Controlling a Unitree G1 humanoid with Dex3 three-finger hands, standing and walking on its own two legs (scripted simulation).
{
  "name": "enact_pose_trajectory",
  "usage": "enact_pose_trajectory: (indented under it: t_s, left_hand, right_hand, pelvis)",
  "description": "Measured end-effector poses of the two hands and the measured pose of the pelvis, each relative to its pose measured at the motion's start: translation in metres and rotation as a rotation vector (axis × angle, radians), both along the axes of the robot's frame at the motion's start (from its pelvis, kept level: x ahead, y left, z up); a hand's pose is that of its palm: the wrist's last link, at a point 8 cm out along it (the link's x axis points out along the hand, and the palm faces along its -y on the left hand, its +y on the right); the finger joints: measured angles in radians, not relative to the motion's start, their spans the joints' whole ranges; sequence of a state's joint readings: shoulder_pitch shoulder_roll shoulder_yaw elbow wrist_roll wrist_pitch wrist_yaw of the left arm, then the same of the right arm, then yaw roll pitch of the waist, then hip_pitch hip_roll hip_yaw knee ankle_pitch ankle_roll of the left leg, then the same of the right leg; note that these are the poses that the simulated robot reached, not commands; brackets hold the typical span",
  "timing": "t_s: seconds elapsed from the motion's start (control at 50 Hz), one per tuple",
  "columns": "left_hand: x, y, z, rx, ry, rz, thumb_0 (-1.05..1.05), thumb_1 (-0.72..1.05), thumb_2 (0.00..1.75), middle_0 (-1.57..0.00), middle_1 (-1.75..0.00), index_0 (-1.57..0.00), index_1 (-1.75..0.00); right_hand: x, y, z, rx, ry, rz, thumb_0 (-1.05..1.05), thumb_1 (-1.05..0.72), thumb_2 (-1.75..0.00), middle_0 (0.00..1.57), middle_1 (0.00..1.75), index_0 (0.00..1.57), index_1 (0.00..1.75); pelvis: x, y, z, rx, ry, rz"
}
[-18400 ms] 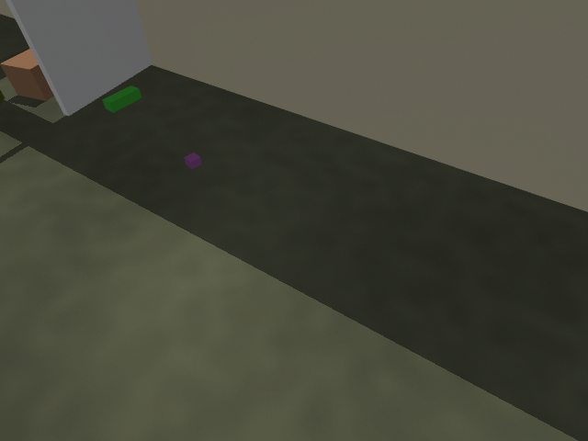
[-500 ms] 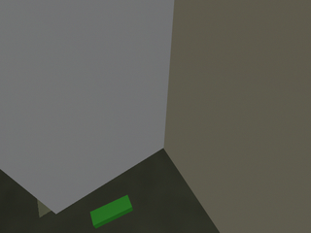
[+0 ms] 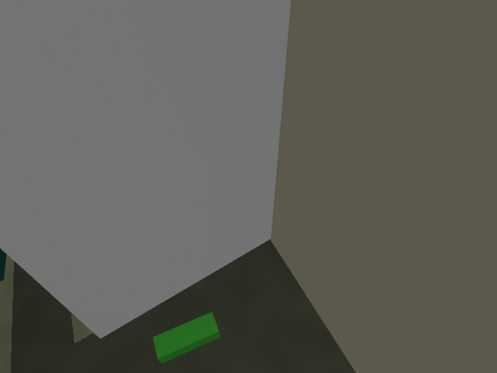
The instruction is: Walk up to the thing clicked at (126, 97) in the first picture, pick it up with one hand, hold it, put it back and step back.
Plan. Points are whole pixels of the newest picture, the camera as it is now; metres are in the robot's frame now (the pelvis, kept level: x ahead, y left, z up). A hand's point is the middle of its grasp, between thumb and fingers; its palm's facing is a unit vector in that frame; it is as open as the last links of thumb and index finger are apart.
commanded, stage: stand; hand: left
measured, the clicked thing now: (187, 337) +0.44 +0.24 -0.75
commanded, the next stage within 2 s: walk up in 0.66 s
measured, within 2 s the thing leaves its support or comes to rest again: neither
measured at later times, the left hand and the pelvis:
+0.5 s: hand out of the picture +0.06 +0.27 -0.16, palm faces -0.01 -0.94 -0.35, open 7.3 cm; pelvis +0.00 +0.01 +0.00, yaw +1 degrees
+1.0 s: hand out of the picture +0.05 +0.29 -0.17, palm faces -0.03 -0.92 -0.39, open 7.3 cm; pelvis -0.07 +0.02 -0.02, yaw +1 degrees
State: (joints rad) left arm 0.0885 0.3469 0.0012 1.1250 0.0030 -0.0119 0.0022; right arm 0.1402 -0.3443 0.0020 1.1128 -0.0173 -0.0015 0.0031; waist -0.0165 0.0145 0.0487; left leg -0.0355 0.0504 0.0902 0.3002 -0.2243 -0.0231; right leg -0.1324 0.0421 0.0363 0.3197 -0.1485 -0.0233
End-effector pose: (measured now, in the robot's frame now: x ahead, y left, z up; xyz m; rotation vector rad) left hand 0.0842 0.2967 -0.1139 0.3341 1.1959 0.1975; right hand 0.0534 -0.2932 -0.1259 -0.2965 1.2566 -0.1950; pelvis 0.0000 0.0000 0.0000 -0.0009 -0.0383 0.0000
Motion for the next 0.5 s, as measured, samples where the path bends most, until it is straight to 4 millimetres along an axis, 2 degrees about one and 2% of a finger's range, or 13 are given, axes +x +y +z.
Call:
enact_pose_trajectory:
  t_s: [0.26,0.5]
  left_hand:
    - [-0.026,0.011,-0.004,-0.002,0.049,0.033,0.0,0.91,0.9,-0.21,-0.3,-0.21,-0.3]
    - [-0.027,0.015,-0.006,-0.01,0.052,0.036,0.0,0.91,0.9,-0.21,-0.3,-0.21,-0.3]
  right_hand:
    - [0.004,0.007,0.002,-0.007,0.007,0.017,0.0,-0.9,-0.9,0.21,0.3,0.2,0.3]
    - [0.012,0.013,0.004,-0.013,-0.005,0.026,0.0,-0.9,-0.9,0.21,0.3,0.2,0.3]
  pelvis:
    - [-0.001,0.008,0.001,-0.001,0.006,0.013]
    - [0.0,0.015,0.001,0.0,0.006,0.021]
